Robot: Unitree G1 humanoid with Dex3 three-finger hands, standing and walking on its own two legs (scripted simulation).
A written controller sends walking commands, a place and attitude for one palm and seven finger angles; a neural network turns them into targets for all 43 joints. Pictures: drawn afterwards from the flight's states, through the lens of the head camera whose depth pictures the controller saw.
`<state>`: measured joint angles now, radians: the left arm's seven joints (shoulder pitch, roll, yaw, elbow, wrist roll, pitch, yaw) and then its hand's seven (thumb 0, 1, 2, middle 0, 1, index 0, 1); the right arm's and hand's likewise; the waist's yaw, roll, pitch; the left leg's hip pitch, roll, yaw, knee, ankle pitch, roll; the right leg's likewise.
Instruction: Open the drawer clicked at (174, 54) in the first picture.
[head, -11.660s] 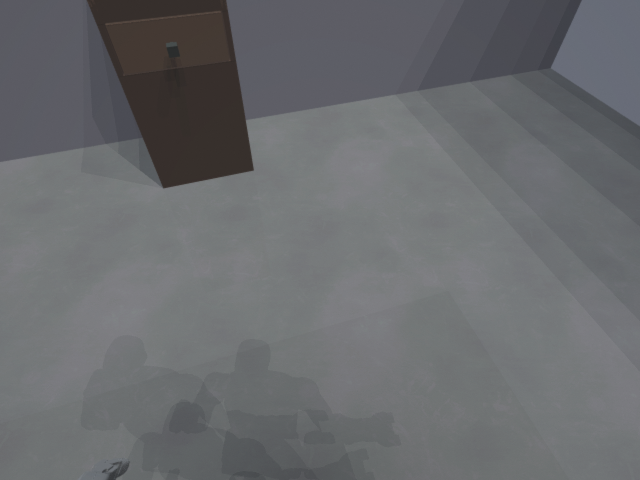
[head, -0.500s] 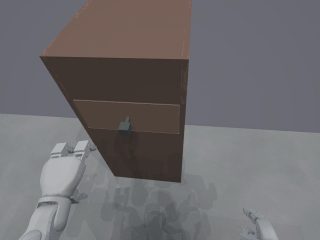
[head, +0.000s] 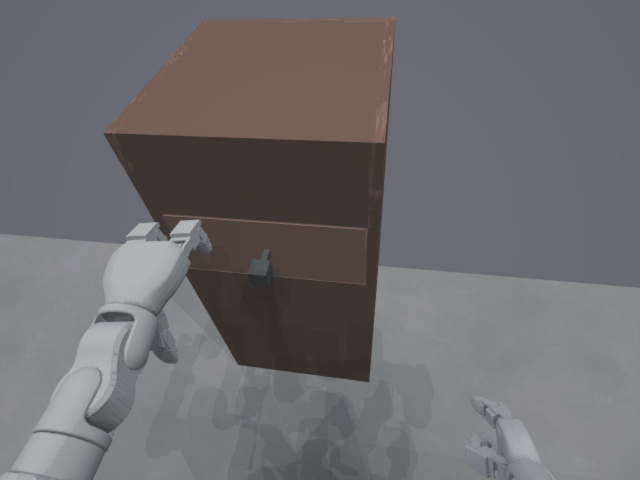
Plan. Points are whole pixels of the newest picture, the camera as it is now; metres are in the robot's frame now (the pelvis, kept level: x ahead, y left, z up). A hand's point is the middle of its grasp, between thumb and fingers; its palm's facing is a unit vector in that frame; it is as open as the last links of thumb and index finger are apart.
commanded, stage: raise the hand with hooked fingers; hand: left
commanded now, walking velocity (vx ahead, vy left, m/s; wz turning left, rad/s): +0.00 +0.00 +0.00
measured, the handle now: (263, 265) +0.50 +0.20 -0.12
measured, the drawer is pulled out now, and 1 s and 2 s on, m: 0.00 0.00 0.00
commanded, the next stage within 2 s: move the hooked fingers above the handle in 0.38 s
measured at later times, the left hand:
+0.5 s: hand (157, 298) +0.30 +0.25 +0.07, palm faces +0.03 -0.08 -1.00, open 13.9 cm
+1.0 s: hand (197, 285) +0.35 +0.23 +0.02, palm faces -0.04 -0.05 -1.00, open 13.9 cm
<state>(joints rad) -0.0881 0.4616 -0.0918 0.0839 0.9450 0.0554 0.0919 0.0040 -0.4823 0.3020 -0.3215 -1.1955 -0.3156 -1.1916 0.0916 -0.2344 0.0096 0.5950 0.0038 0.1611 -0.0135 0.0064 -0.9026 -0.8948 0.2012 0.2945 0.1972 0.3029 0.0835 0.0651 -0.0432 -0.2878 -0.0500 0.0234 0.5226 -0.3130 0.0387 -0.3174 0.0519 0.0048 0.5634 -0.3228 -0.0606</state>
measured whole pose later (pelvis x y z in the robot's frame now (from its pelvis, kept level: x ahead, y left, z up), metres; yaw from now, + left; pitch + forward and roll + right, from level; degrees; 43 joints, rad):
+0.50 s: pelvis -0.01 +0.02 +0.00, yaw +0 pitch +5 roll +0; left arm -0.08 0.47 -0.06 0.10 0.94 0.00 0.12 0.00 -0.49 0.30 -0.32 -1.20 -0.32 -1.20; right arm 0.15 -0.25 -0.02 0.62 0.01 0.16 -0.01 0.01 -0.90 -0.89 0.20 0.29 0.20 0.30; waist 0.07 0.07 -0.04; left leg -0.32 -0.06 0.03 0.53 -0.30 0.06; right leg -0.34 0.04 0.01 0.56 -0.30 -0.04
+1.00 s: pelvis -0.01 +0.02 -0.01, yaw +0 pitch +10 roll +0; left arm -0.34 0.41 -0.14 0.47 1.02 -0.03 0.21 0.00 -0.49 0.30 -0.32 -1.20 -0.32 -1.20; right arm 0.20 -0.24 -0.04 0.64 0.01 0.16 -0.01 0.01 -0.90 -0.89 0.20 0.29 0.20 0.30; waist 0.03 0.04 -0.08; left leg -0.47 -0.06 0.03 0.64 -0.34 0.06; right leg -0.49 0.04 0.01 0.65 -0.33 -0.04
